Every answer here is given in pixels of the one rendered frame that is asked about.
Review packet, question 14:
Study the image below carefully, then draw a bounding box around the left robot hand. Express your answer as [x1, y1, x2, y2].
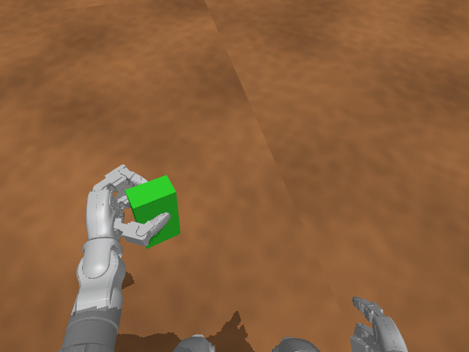
[86, 164, 171, 246]

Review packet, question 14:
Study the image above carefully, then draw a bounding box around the carton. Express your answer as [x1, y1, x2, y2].
[125, 175, 180, 249]

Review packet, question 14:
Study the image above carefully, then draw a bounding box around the left robot arm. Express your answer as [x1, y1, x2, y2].
[57, 237, 126, 352]

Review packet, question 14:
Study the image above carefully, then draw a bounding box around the right robot hand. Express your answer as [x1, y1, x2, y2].
[350, 296, 408, 352]

